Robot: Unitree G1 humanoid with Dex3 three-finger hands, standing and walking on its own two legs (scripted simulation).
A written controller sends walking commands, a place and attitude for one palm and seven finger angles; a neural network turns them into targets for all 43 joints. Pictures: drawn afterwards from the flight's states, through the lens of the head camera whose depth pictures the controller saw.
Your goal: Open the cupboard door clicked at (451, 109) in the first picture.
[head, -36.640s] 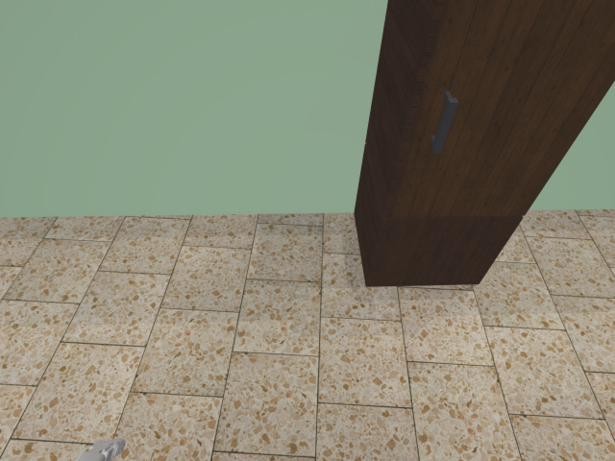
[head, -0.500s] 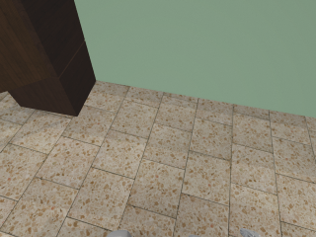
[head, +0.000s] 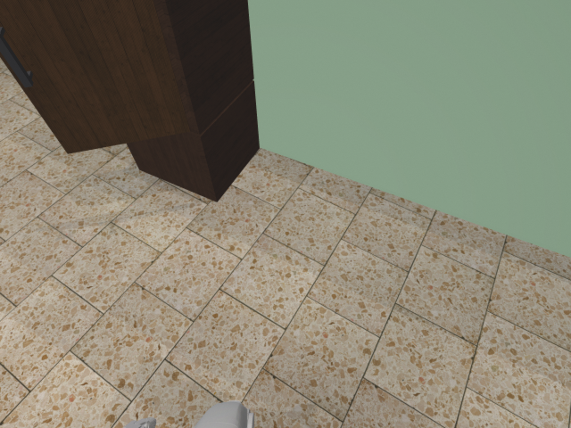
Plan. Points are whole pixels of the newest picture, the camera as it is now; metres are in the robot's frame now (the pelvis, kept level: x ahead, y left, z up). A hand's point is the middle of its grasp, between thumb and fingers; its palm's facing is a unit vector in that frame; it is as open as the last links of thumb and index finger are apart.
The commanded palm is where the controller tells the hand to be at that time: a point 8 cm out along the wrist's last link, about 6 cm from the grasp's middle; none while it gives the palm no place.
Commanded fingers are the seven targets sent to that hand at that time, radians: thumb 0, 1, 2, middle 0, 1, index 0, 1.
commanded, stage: turn to face it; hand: left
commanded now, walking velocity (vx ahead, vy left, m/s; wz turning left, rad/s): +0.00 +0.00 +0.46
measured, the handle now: (14, 57) +0.90 +0.73 +0.00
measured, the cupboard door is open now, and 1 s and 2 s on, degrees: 43 43 43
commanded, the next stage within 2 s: take the last steps up to it in 0.46 s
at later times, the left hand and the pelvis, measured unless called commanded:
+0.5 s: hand out of the picture +0.05 +0.23 -0.16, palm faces +0.21 -0.95 -0.25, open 7.4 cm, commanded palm none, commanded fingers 0.00 0.90 0.90 -0.20 -0.30 -0.20 -0.30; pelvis +0.01 +0.01 +0.00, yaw +11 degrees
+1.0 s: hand out of the picture -0.08 +0.18 -0.17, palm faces +0.44 -0.87 -0.21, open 7.4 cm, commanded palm none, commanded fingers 0.00 0.90 0.90 -0.20 -0.30 -0.20 -0.30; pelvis +0.06 +0.04 +0.00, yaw +21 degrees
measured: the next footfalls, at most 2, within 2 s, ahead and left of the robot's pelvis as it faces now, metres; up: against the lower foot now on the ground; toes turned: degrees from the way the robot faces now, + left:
left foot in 0.12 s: +0.05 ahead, +0.12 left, +0.00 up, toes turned +9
right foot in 0.56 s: +0.05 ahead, -0.12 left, +0.00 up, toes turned +10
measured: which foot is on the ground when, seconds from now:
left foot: up 0.00-0.10, down 0.12-0.58, up 0.60-1.00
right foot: down 0.00-0.12, up 0.14-0.54, down 0.56-1.00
